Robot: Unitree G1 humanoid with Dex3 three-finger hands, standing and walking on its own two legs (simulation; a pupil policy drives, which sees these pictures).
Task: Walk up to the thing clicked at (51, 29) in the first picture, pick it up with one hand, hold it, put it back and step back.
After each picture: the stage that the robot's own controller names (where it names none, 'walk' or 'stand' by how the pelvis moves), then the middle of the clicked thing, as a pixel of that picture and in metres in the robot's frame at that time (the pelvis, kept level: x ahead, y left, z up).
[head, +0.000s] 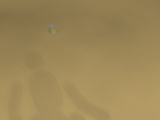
stand; (52, 29) +1.73 +0.41 -0.72
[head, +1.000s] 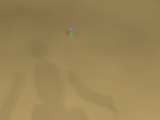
walk; (70, 33) +1.61 +0.17 -0.70
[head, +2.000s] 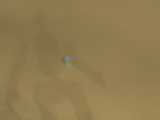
walk; (67, 62) +1.04 +0.11 -0.71
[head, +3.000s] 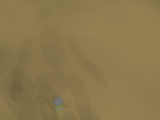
walk; (58, 104) +0.62 +0.15 -0.71
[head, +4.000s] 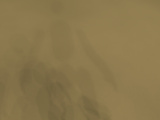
stand; out of the picture +0.43 +0.21 -0.71
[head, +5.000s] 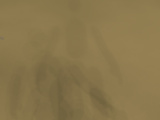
stand; out of the picture +0.38 +0.19 -0.72
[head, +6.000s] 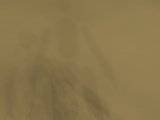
stand; out of the picture +0.37 +0.20 -0.72
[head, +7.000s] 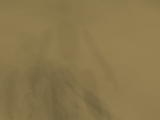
stand; out of the picture +0.37 +0.21 -0.72
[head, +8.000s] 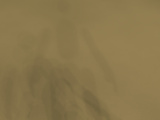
stand; out of the picture +0.36 +0.21 -0.72
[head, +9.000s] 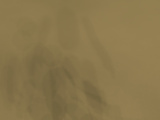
go down; out of the picture +0.38 +0.20 -0.71
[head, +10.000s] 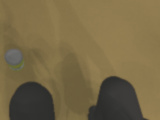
go down; (15, 60) +0.45 +0.23 -0.29
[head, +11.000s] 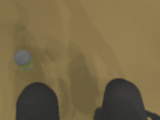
close in; (24, 61) +0.45 +0.23 -0.29
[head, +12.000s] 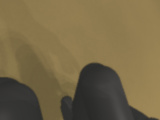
close in; out of the picture +0.44 +0.26 -0.22
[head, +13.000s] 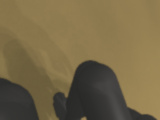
close; out of the picture +0.43 +0.27 -0.23
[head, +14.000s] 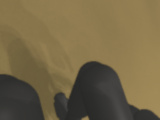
lift; out of the picture +0.39 +0.25 -0.23
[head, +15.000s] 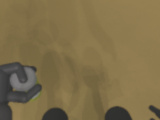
lift; (27, 85) +0.33 +0.19 -0.02
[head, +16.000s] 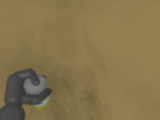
hold; (38, 92) +0.32 +0.17 +0.01
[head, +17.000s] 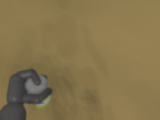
hold; (39, 92) +0.33 +0.17 +0.00
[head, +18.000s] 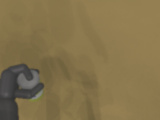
crouch; (31, 86) +0.35 +0.19 -0.05
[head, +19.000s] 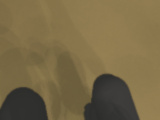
lower; out of the picture +0.51 +0.26 -0.08
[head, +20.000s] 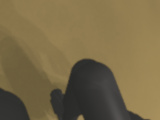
lower; out of the picture +0.45 +0.29 -0.23
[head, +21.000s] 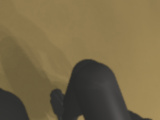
lower; out of the picture +0.45 +0.28 -0.23
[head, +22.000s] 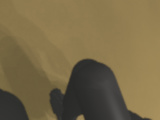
lower; out of the picture +0.45 +0.29 -0.23
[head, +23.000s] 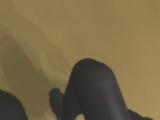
lower; out of the picture +0.46 +0.29 -0.23
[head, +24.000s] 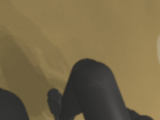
open; out of the picture +0.45 +0.27 -0.24
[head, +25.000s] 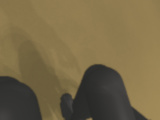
stand; out of the picture +0.45 +0.26 -0.24
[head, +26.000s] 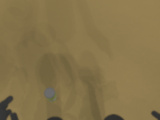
stand; (50, 95) +0.44 +0.19 -0.54
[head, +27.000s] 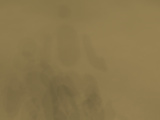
stand; out of the picture +0.41 +0.18 -0.66
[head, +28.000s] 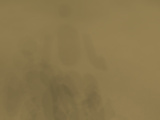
stand; out of the picture +0.42 +0.18 -0.66
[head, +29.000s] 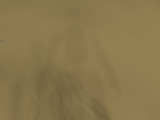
stand; out of the picture +0.43 +0.17 -0.72
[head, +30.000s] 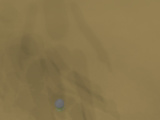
walk; (59, 105) +0.46 +0.14 -0.71
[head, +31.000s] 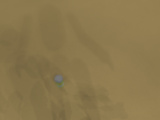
walk; (59, 81) +0.65 +0.22 -0.69
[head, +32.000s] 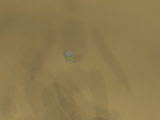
walk; (69, 57) +0.97 +0.17 -0.69
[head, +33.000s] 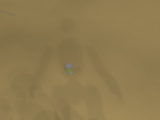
stand; (69, 69) +1.00 +0.17 -0.71
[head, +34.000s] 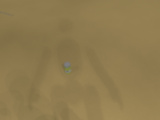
stand; (67, 68) +1.04 +0.18 -0.72
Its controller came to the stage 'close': yes
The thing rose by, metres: 0.70
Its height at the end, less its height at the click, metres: +0.00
